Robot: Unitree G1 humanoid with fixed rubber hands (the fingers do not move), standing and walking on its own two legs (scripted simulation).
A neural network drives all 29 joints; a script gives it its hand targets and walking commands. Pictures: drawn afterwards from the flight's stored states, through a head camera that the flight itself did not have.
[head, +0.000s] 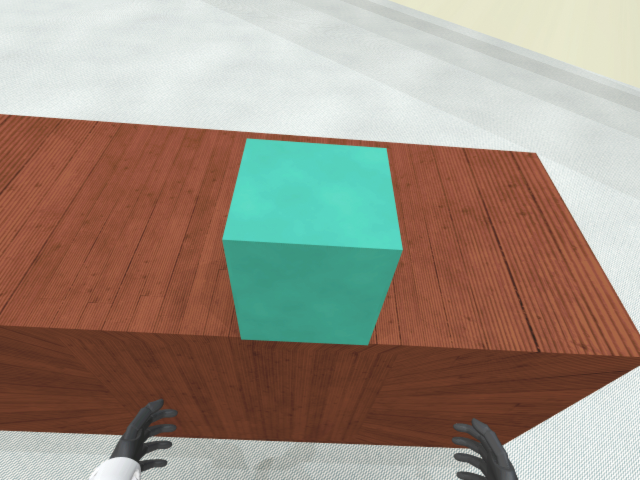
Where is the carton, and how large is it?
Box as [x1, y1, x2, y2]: [222, 138, 402, 344]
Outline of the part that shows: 247,138 222,238 241,339 367,344 402,250 386,148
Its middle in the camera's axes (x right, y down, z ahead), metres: -0.02 +0.01 +0.60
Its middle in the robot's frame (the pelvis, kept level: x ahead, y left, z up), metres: +0.44 +0.01 +0.01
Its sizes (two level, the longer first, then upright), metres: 0.210 0.200 0.250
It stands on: a pedestal, 0.66 m high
